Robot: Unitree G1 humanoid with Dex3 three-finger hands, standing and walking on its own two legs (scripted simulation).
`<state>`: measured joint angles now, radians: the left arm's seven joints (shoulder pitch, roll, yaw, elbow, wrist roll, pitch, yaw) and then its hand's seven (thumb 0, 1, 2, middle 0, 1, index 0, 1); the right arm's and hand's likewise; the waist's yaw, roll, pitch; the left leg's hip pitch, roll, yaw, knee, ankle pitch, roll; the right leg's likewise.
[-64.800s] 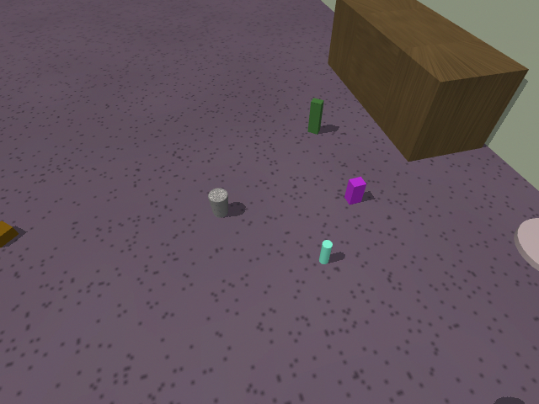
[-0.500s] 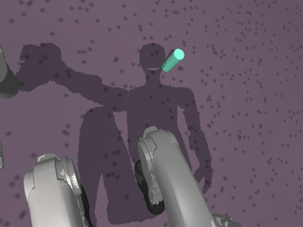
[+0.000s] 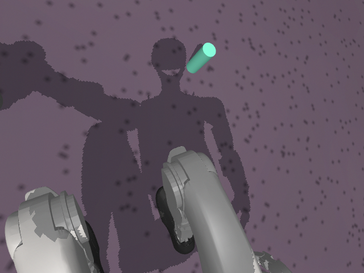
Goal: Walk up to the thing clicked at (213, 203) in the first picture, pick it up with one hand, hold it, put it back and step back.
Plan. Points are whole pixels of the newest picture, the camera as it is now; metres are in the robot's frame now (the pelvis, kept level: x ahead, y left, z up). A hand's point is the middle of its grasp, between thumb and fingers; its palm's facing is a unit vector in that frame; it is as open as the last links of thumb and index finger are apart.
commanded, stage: lower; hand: left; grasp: from above
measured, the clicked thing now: out of the picture +0.53 +0.29 -0.24
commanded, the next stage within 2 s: rest in 0.02 s
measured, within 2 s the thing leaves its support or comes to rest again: neither
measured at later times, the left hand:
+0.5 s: hand out of the picture +0.53 +0.28 -0.21, palm faces -0.46 -0.08 -0.89, open 11.1 cm
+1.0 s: hand out of the picture +0.53 +0.28 -0.22, palm faces -0.44 -0.08 -0.89, open 11.6 cm
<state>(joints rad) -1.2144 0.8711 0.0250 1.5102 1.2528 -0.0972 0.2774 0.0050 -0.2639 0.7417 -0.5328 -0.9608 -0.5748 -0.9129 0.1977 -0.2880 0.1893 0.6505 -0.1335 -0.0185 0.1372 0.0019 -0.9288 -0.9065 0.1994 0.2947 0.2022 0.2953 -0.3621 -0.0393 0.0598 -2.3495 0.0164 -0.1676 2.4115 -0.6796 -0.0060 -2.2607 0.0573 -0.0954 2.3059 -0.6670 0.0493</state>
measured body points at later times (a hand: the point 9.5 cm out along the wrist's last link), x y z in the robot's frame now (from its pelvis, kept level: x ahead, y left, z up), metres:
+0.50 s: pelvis +0.00 +0.00 -0.01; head +0.29 +0.09 +0.32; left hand +0.55 +0.28 -0.16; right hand +0.01 -0.25 -0.08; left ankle +0.07 +0.13 -0.30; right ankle +0.10 -0.12 -0.30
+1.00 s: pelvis +0.00 +0.00 -0.01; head +0.28 +0.09 +0.32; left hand +0.55 +0.28 -0.17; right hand +0.00 -0.25 -0.07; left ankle +0.07 +0.13 -0.30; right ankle +0.10 -0.12 -0.30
